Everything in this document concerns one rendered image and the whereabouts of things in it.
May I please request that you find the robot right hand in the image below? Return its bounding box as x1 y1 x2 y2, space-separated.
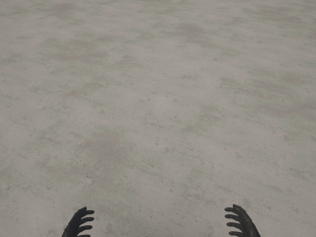
224 204 261 237

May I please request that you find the robot left hand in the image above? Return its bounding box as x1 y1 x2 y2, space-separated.
61 206 95 237

